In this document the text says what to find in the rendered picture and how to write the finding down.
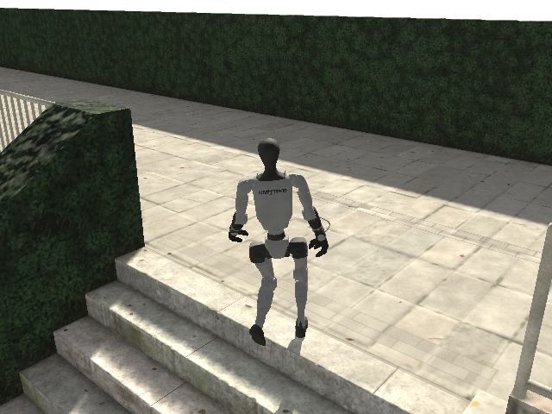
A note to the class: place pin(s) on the stairs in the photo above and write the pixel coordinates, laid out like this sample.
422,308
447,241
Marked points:
147,349

